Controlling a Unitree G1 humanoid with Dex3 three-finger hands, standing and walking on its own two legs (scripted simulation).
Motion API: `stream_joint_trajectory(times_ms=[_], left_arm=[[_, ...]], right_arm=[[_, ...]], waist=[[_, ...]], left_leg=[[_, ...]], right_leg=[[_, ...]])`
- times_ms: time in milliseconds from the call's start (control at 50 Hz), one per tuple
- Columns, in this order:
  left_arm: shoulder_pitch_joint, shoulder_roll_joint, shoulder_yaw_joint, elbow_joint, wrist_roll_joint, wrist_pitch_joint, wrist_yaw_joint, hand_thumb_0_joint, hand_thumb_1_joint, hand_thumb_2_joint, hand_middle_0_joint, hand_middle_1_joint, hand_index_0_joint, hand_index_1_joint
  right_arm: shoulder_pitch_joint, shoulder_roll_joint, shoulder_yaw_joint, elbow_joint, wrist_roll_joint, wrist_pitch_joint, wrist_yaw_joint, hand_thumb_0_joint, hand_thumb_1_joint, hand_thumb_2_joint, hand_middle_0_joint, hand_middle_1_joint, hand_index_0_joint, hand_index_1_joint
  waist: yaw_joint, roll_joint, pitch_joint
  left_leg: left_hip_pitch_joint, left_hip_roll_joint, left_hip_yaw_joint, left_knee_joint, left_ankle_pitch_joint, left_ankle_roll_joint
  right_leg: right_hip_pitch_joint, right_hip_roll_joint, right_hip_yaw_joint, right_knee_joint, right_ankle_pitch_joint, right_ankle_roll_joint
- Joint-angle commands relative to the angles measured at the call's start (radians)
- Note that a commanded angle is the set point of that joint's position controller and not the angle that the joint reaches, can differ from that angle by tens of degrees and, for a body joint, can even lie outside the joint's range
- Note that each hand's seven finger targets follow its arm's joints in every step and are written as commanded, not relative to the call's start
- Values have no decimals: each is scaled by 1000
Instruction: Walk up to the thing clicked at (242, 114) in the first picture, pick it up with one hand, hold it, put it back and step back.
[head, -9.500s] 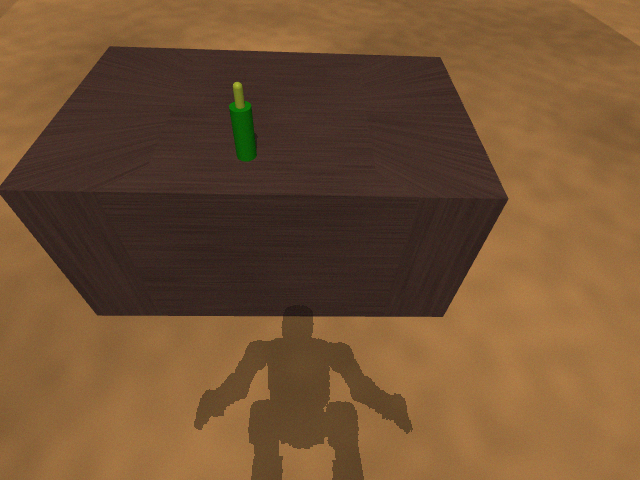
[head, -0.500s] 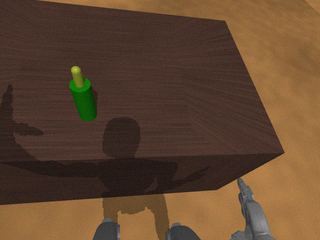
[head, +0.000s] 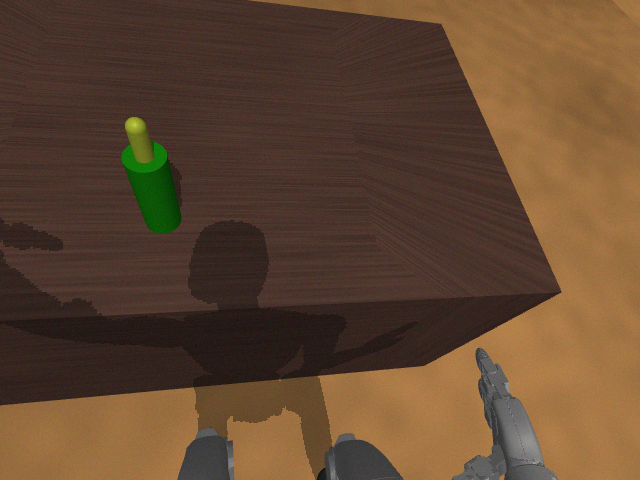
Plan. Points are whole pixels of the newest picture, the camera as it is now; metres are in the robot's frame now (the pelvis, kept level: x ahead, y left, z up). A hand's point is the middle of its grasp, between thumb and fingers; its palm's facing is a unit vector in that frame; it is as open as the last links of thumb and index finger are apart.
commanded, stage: go down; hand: left
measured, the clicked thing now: (151, 177) +0.51 +0.19 +0.00
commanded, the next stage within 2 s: approach in 0.74 s
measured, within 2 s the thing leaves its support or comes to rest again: neither
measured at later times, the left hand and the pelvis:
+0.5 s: hand out of the picture +0.43 +0.38 +0.09, palm faces +0.21 -0.98 +0.02, open 17.4 cm; pelvis +0.01 +0.00 +0.00, yaw +0 degrees
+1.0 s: hand out of the picture +0.42 +0.37 +0.09, palm faces +0.20 -0.98 +0.01, open 17.5 cm; pelvis +0.00 +0.00 +0.00, yaw +0 degrees
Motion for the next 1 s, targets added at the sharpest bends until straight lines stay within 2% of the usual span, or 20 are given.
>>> stream_joint_trajectory(times_ms=[0,40,80,140,220,280,320,400,460,520,560,600,680,740,800,820,860,900,920,980], left_arm=[[-314,404,43,-180,-23,-56,-1,0,-533,70,-56,-30,-52,-39],[-360,444,60,-240,-21,-59,8,0,-517,78,-54,-34,-49,-44],[-330,379,24,-172,-18,-50,6,0,-507,80,-49,-30,-44,-39],[-357,437,47,-198,-13,-48,9,0,-540,76,-53,-32,-48,-43],[-384,418,29,-222,-15,-44,-3,0,-544,75,-56,-32,-50,-43],[-349,403,24,-179,-10,-35,1,0,-534,70,-55,-31,-50,-40],[-353,440,42,-237,-8,-37,7,0,-529,78,-54,-34,-49,-44],[-315,435,62,-254,-15,-31,17,0,-522,74,-55,-42,-53,-48],[-272,350,20,-210,-17,-25,13,0,-512,65,-56,-37,-54,-43],[-247,348,27,-157,-25,-27,12,0,-537,62,-54,-30,-51,-38],[-309,385,48,-223,-35,-45,11,0,-544,68,-54,-41,-53,-47],[-287,349,32,-203,-34,-51,6,0,-533,62,-52,-36,-55,-40],[-355,383,29,-272,-28,-59,6,0,-532,66,-55,-39,-53,-45],[-385,418,32,-304,-18,-54,15,0,-533,64,-60,-40,-57,-48],[-386,435,39,-265,-5,-46,24,0,-523,59,-61,-36,-59,-42],[-349,389,21,-212,-12,-39,20,0,-504,131,-67,-72,-44,-100],[-334,355,2,-158,-10,-32,21,0,-522,53,-63,-41,-48,-57],[-296,262,-67,-41,-4,-23,10,0,-576,53,-62,-45,-49,-61],[-316,256,-81,-51,-3,-28,8,0,-582,63,-60,-47,-46,-64],[-363,224,-101,-43,-15,-46,9,0,-611,56,-55,-45,-45,-60]], right_arm=[[15,-188,-110,-166,8,-44,-15,0,534,-55,49,50,49,50],[18,-181,-106,-166,11,-42,-17,0,533,-55,49,50,49,50],[4,-183,-109,-194,11,-51,-16,0,540,-54,49,50,49,50],[37,-179,-105,-152,10,-43,-14,0,539,-54,49,50,49,50],[31,-168,-90,-176,6,-46,-9,0,538,-54,49,50,49,50],[21,-196,-118,-195,6,-46,-13,0,534,-55,49,50,49,50],[35,-184,-107,-174,5,-40,-11,0,539,-54,49,50,49,50],[57,-200,-127,-178,8,-37,-13,0,533,-55,49,50,49,50],[30,-181,-121,-168,10,-35,-12,0,531,-55,49,50,49,50],[7,-191,-118,-186,14,-40,-11,0,528,-56,49,50,49,50],[35,-189,-125,-172,13,-36,-12,0,538,-52,49,50,49,50],[29,-187,-120,-199,11,-46,-12,0,540,-52,49,50,49,50],[50,-197,-124,-203,6,-43,-17,0,530,-55,49,50,49,50],[55,-219,-155,-143,3,-35,-20,0,525,-56,49,50,49,50],[30,-187,-125,-143,6,-36,-20,0,523,-56,49,50,49,50],[18,-185,-119,-156,10,-37,-19,0,532,-53,49,50,49,50],[-2,-172,-102,-191,12,-40,-16,0,558,-46,49,51,49,51],[-3,-142,-64,-189,12,-40,-9,0,562,-45,48,51,49,51],[-15,-126,-41,-185,12,-41,-5,0,569,-44,48,51,49,51],[-12,-169,-74,-267,8,-53,-3,0,573,-43,48,51,48,51]], waist=[[27,274,-407],[28,294,-415],[15,263,-380],[23,299,-393],[22,314,-455],[13,301,-448],[41,345,-461],[40,315,-452],[36,271,-381],[34,233,-356],[32,260,-375],[25,254,-399],[19,308,-477],[22,348,-447],[24,310,-394],[18,283,-355],[14,242,-318],[0,203,-269],[4,199,-263],[-27,190,-328]], left_leg=[[457,-40,-1,-118,398,12],[464,-43,5,-122,371,14],[446,-39,-1,-133,322,10],[457,-37,-7,-127,359,8],[506,-33,-7,-113,447,7],[509,-33,-10,-120,431,5],[521,-36,-6,-126,432,0],[524,-36,-5,-126,460,4],[472,-39,0,-131,412,9],[430,-34,-11,-142,383,9],[447,-36,-4,-132,384,11],[475,-35,-8,-136,391,7],[549,-43,1,-128,456,6],[567,-38,-11,-143,444,-2],[499,-49,3,-140,372,11],[475,-52,6,-148,346,13],[421,-53,5,-152,282,20],[379,-49,3,-154,257,21],[362,-48,2,-153,244,22],[397,-37,-6,-130,283,18]], right_leg=[[26,32,-29,-91,300,-68],[23,29,-24,-95,282,-68],[7,35,-31,-97,247,-70],[-13,35,-34,-90,254,-71],[8,34,-36,-88,306,-70],[6,35,-38,-94,297,-70],[13,33,-37,-95,289,-72],[30,36,-37,-98,310,-71],[18,35,-37,-104,291,-70],[17,40,-41,-98,270,-70],[12,36,-37,-99,273,-70],[18,38,-39,-96,279,-69],[52,30,-28,-104,334,-65],[9,29,-33,-108,296,-71],[33,25,-24,-122,284,-67],[33,27,-24,-124,274,-67],[26,28,-25,-129,236,-67],[-9,33,-31,-126,216,-68],[-21,33,-32,-122,204,-68],[-46,38,-40,-96,229,-69]])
